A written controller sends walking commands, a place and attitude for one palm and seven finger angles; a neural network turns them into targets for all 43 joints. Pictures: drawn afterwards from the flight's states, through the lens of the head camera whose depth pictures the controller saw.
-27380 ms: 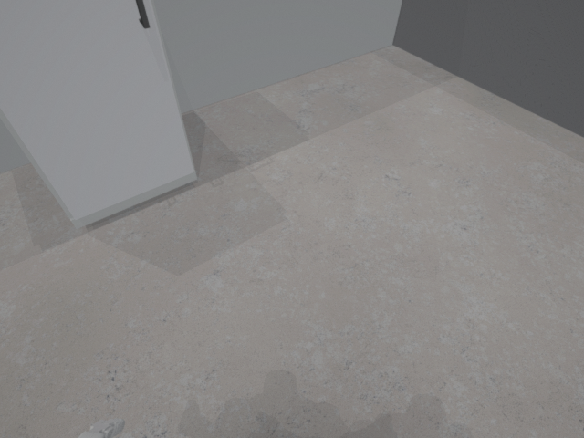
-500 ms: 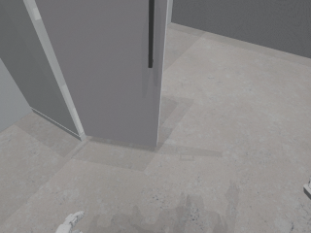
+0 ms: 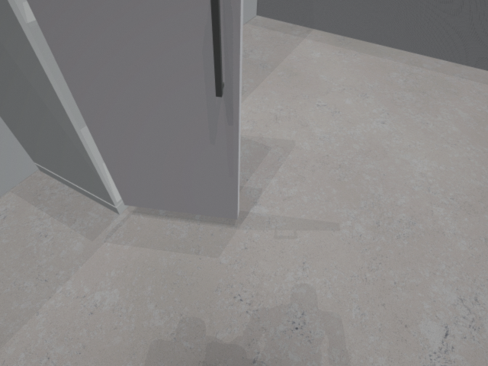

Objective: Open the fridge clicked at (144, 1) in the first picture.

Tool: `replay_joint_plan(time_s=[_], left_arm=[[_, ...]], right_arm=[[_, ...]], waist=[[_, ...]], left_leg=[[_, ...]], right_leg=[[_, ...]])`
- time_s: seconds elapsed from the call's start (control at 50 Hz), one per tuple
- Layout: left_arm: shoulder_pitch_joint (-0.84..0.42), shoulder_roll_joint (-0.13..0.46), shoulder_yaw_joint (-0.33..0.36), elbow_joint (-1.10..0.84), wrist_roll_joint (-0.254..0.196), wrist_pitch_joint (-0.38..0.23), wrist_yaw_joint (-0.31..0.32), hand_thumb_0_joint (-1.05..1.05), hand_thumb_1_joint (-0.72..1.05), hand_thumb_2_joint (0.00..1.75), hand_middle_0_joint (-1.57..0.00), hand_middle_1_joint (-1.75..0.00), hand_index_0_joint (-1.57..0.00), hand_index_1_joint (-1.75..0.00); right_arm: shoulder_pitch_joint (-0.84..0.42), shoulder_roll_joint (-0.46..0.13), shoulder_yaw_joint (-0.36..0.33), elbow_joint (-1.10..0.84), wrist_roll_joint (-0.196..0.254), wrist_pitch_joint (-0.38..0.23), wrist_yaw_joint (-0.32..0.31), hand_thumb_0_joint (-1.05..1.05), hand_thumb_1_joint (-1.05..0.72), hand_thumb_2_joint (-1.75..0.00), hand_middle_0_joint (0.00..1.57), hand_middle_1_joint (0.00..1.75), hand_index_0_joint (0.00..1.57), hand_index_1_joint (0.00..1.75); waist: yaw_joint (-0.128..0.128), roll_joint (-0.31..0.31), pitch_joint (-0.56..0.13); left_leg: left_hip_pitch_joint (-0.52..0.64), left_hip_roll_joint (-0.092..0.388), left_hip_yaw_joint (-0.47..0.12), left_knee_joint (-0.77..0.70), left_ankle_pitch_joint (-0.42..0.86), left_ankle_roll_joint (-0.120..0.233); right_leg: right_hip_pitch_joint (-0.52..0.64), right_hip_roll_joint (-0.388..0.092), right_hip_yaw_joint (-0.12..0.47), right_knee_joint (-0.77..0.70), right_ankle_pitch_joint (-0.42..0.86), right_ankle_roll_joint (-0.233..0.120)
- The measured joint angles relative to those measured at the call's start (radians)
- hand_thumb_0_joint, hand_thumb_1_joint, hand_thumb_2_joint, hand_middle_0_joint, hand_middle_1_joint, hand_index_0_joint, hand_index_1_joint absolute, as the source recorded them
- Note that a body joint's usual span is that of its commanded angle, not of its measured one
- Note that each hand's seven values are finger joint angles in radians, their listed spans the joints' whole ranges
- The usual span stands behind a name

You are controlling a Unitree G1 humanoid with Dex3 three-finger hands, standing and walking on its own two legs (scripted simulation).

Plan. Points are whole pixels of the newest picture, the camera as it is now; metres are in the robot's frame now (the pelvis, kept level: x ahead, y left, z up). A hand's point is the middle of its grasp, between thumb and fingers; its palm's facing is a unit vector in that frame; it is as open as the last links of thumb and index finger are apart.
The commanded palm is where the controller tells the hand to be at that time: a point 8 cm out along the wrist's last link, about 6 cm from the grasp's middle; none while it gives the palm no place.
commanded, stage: let the arm hang, fingers relaxed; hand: right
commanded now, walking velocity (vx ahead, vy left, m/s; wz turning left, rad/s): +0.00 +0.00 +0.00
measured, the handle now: (218, 31) +0.80 +0.12 +0.17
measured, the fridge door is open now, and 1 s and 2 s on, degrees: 69 69 69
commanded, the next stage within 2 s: look to check the result in 0.56 s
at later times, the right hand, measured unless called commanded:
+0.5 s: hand out of the picture +0.01 -0.22 -0.17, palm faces -0.02 +0.98 -0.21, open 7.4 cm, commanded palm none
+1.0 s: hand out of the picture +0.05 -0.27 -0.16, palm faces -0.03 +0.95 -0.31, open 7.4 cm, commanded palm none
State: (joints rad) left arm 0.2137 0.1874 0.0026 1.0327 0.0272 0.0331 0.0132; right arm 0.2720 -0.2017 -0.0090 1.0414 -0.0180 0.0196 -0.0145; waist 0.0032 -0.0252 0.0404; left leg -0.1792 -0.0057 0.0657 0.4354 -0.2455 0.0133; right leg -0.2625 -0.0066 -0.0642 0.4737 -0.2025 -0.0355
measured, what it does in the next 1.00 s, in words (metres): stands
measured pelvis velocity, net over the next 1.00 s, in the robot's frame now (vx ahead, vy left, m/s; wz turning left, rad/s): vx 0.01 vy -0.03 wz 0.01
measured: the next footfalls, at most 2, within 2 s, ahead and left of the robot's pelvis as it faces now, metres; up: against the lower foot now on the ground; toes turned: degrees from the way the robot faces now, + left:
none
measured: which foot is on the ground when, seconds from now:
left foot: down 0.00-1.00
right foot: down 0.00-1.00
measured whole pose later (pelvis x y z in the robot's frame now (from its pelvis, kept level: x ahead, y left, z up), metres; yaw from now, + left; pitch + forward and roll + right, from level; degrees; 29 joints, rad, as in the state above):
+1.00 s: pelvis +0.01 -0.03 +0.01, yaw +1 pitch -2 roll +0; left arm 0.12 0.30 0.02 1.14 0.02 -0.01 0.00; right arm 0.16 -0.30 -0.02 1.14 -0.02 -0.01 0.00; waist 0.00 0.00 0.05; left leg -0.12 0.05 0.03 0.35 -0.21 -0.04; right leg -0.16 0.06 -0.10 0.32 -0.14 -0.09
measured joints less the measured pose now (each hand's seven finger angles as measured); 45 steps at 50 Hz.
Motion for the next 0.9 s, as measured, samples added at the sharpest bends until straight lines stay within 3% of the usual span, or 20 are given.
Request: replay_joint_plan(time_s=[0.5,0.9], left_arm=[[0.027,0.006,0.008,0.118,-0.004,-0.027,0.0,0.01,0.9,0.9,-0.2,-0.3,-0.2,-0.3],[-0.071,0.092,0.02,0.104,-0.01,-0.04,-0.007,0.01,0.9,0.9,-0.21,-0.3,-0.21,-0.3]], right_arm=[[-0.039,0.007,0.0,0.099,-0.004,-0.017,0.002,0.0,-0.91,-0.9,0.2,0.3,0.2,0.3],[-0.083,-0.078,-0.009,0.108,-0.007,-0.025,0.009,0.0,-0.91,-0.9,0.2,0.3,0.2,0.3]], waist=[[0.004,0.023,-0.002],[-0.007,0.019,0.01]], left_leg=[[0.024,0.052,-0.039,-0.045,0.036,-0.043],[0.049,0.058,-0.041,-0.072,0.039,-0.05]], right_leg=[[0.062,0.054,-0.041,-0.11,0.056,-0.049],[0.088,0.063,-0.043,-0.139,0.06,-0.055]])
